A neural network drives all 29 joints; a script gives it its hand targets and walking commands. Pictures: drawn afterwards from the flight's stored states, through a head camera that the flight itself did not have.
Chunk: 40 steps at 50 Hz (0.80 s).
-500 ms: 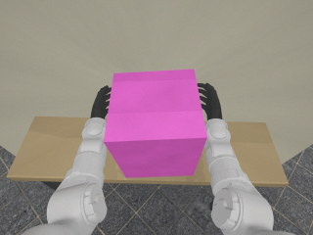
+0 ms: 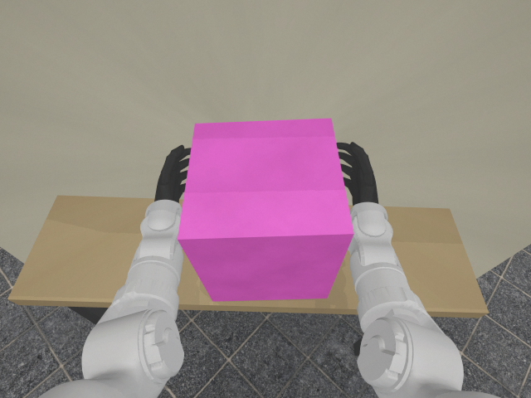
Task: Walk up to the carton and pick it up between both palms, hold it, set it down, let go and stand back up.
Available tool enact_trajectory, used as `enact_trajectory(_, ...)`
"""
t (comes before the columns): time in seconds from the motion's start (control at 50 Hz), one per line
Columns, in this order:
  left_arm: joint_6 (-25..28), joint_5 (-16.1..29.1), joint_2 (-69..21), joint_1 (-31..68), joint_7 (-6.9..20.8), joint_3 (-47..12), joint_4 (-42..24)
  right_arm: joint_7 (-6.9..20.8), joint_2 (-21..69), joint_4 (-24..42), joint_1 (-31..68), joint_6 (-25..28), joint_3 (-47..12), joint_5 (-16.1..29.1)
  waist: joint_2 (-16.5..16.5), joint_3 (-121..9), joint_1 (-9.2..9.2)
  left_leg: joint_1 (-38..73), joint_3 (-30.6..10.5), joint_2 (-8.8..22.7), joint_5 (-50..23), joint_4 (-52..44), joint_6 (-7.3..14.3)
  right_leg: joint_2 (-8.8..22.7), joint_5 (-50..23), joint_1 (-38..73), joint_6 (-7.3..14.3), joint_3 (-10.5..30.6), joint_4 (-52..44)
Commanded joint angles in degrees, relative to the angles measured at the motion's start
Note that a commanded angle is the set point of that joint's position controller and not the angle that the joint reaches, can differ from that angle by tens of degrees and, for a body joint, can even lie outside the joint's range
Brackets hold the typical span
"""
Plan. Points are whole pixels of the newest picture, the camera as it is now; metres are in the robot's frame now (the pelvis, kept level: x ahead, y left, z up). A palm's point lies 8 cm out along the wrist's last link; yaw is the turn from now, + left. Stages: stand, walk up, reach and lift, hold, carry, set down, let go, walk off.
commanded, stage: set down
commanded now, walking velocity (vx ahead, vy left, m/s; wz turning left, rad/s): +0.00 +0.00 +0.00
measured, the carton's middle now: (266, 218) +0.39 +0.00 +0.01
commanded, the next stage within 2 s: none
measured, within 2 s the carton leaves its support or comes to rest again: neither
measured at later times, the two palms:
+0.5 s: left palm (176, 208) +0.41 +0.15 +0.02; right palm (358, 215) +0.39 -0.15 +0.02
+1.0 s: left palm (170, 225) +0.37 +0.16 +0.02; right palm (377, 224) +0.37 -0.18 +0.03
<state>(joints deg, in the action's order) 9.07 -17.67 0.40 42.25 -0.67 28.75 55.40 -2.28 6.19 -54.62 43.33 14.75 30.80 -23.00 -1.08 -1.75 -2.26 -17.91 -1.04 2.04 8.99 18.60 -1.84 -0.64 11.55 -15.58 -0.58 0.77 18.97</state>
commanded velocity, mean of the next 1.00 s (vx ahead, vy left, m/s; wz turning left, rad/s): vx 0.00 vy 0.00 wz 0.00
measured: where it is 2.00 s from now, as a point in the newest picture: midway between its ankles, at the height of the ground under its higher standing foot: outside the picture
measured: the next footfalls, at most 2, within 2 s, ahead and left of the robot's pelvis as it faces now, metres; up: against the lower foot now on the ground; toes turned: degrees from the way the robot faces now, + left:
none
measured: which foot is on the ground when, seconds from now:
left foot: down 0.00-1.00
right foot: down 0.00-1.00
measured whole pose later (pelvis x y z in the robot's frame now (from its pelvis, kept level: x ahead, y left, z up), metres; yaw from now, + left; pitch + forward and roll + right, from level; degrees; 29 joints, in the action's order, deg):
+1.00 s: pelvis -0.02 +0.02 -0.01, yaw -1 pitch +16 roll -2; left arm 17.3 -5.8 -0.1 39.8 -7.2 14.4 66.5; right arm -2.9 -12.1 -73.0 41.6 23.2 -1.7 13.7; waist 2.9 -10.4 -0.2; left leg -31.9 -1.0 2.2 10.3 27.1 -1.8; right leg -0.9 9.4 -25.8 -1.0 0.8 19.6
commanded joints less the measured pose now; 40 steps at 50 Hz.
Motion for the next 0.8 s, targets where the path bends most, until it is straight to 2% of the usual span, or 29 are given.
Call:
enact_trajectory(0.0,3.2,-8.4,-28.9,22.2,6.2,-6.5,1.2,7.1,29.2,-1.6,17.7,1.5,-11.0,-5.9,0.8,-25.1,2.56,8.2,8.2,-1.7,-21.2,1.0,1.1,1.1,-33.7,12.3,-4.2,-4.3,2.6)
enact_trajectory(0.14,3.5,-9.2,-23.8,21.3,5.1,-4.3,1.6,5.8,24.1,-2.2,16.2,1.5,-8.7,-6.2,-0.1,-23.4,2.69,7.0,8.4,-1.9,-20.9,0.6,1.6,1.4,-34.0,12.8,-4.4,-3.8,2.9)
enact_trajectory(0.2,4.0,-7.7,-15.2,20.6,2.8,-3.4,1.2,4.0,14.4,-2.8,14.9,1.9,-7.6,-3.8,0.6,-25.1,3.15,7.7,8.4,-1.8,-22.8,1.3,1.3,1.3,-34.7,11.8,-4.4,-3.3,3.3)
enact_trajectory(0.26,4.9,-4.1,-2.6,21.0,-1.2,-3.6,0.5,1.0,1.2,-4.2,14.8,2.6,-9.1,2.7,2.0,-28.9,4.10,7.5,8.3,-1.5,-25.8,3.1,0.6,0.8,-35.1,10.2,-3.8,-2.4,3.7)
enact_trajectory(0.36,6.7,4.8,4.0,24.9,-5.7,-11.2,1.4,-2.1,-8.0,-8.1,20.7,5.3,-16.3,16.1,5.9,-38.0,3.91,8.8,6.5,-0.9,-33.2,8.7,-1.9,-1.7,-35.5,3.5,-1.7,-1.6,4.7)
enact_trajectory(0.42,9.2,10.4,7.3,26.9,-7.3,-14.5,3.7,-3.1,-13.2,-7.2,25.1,7.3,-19.9,21.9,4.7,-45.5,3.69,8.5,6.3,-0.6,-34.8,11.8,-3.3,-2.5,-37.9,2.0,-1.2,-1.4,6.2)
enact_trajectory(0.48,10.8,13.0,9.6,25.9,-7.6,-14.8,6.6,-3.6,-16.4,-6.3,26.4,8.8,-23.3,24.9,1.8,-49.3,4.51,6.7,6.2,-0.7,-34.3,13.1,-3.6,-3.1,-40.1,3.0,-1.3,-0.8,7.6)
enact_trajectory(0.54,11.8,13.8,10.7,24.9,-7.5,-14.4,7.3,-3.3,-19.1,-6.5,26.6,9.8,-26.2,27.5,-0.1,-48.8,5.53,7.2,5.7,-0.5,-34.9,13.3,-4.0,-3.8,-39.5,2.1,-1.6,-0.8,8.1)
enact_trajectory(0.58,11.9,14.9,11.1,27.1,-7.7,-15.7,7.3,-2.9,-21.9,-9.1,28.0,9.7,-25.8,28.3,1.3,-48.1,4.41,12.6,4.4,0.3,-37.2,14.3,-4.7,-4.4,-32.7,-5.6,-1.2,-1.8,6.8)
enact_trajectory(0.62,11.6,15.9,11.2,27.9,-8.0,-16.8,7.5,-2.4,-23.5,-11.1,27.9,9.3,-26.4,29.7,2.4,-46.5,4.46,16.7,4.1,0.9,-38.5,15.3,-4.9,-4.6,-25.5,-11.7,-0.1,-2.4,4.9)
enact_trajectory(0.64,11.5,16.4,11.3,27.4,-8.0,-17.7,7.7,-2.2,-24.3,-11.7,27.5,9.0,-26.4,30.4,2.8,-46.0,4.29,17.7,4.3,1.0,-39.2,15.6,-5.2,-4.8,-24.3,-12.3,0.4,-2.9,4.2)
enact_trajectory(0.72,11.1,16.8,10.8,23.2,-7.7,-19.5,6.5,-1.4,-25.9,-14.0,22.7,9.0,-28.8,33.4,4.7,-43.3,4.31,19.9,4.2,1.0,-40.2,15.9,-5.5,-4.9,-21.7,-13.4,0.8,-2.8,2.9)
enact_trajectory(0.78,11.0,16.9,10.6,18.1,-7.2,-19.7,4.6,-0.9,-26.5,-13.3,18.1,9.8,-31.3,35.8,4.6,-41.8,4.54,21.0,3.9,0.8,-42.5,15.9,-5.4,-5.0,-24.4,-12.1,0.6,-2.5,2.8)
